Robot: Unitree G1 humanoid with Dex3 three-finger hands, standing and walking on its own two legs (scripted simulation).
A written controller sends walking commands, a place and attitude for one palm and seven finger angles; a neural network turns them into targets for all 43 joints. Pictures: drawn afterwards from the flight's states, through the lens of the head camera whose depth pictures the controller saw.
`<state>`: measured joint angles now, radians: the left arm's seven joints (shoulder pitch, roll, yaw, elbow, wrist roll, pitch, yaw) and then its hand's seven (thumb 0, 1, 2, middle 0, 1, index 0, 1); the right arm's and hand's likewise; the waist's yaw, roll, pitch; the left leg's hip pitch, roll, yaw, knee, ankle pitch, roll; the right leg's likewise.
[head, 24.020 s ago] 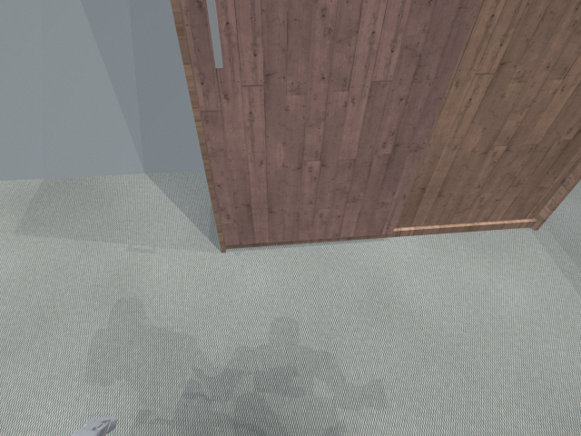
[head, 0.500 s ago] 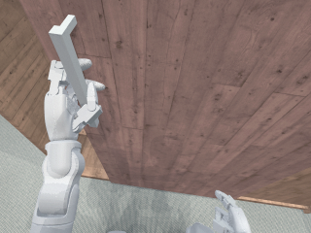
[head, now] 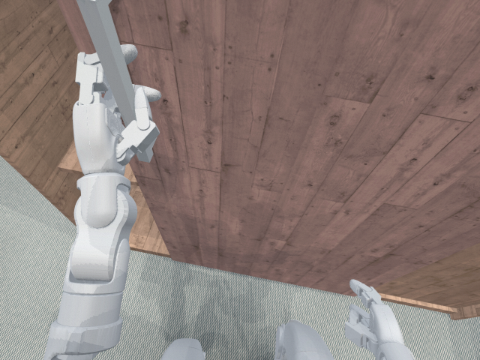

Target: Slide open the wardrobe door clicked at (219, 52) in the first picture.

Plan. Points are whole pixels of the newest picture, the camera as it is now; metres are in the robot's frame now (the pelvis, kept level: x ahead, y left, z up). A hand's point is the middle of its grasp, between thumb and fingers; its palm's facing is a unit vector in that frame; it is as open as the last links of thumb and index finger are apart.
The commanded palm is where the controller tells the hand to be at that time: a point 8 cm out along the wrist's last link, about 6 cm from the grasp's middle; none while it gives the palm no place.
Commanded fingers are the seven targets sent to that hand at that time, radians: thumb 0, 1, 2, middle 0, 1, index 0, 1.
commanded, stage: step sideways, sliding the door along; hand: left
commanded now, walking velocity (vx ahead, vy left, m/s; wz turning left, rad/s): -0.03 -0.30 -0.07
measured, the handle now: (131, 89) +0.39 +0.22 +0.19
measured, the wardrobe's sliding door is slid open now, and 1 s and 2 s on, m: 0.30 0.44 0.47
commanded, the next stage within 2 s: stop walking and hold the door there in 1.34 s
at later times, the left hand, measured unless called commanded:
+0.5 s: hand (211, 132) +0.35 +0.11 +0.18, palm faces +0.44 -0.90 -0.04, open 6.7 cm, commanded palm +0.32 +0.08 +0.17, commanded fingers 0.00 0.90 0.90 -0.45 -1.40 -0.45 -1.40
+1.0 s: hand (272, 141) +0.35 +0.03 +0.18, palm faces +0.45 -0.89 -0.02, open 6.7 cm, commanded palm +0.32 +0.00 +0.16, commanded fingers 0.00 0.90 0.90 -0.45 -1.40 -0.45 -1.40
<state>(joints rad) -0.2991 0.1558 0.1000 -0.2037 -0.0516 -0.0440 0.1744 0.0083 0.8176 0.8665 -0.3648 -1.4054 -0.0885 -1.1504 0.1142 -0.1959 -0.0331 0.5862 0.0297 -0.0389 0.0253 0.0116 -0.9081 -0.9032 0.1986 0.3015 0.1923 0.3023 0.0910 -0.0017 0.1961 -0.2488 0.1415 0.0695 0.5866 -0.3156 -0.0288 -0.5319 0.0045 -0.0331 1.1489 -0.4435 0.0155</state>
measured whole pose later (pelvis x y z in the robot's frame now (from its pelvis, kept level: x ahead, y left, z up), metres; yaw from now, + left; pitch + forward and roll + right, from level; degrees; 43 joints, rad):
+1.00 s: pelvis -0.01 -0.22 +0.00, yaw -2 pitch -3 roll -4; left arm -0.43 0.28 0.26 0.03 -0.11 -0.04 0.19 -0.01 0.81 0.88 -0.37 -1.41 -0.06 -1.27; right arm 0.12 -0.16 0.02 0.53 0.05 -0.08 0.04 0.01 -0.90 -0.90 0.21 0.30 0.20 0.30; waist 0.15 0.05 0.22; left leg -0.18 0.30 0.08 0.53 -0.26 -0.16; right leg -0.24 0.01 -0.11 0.55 -0.21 0.04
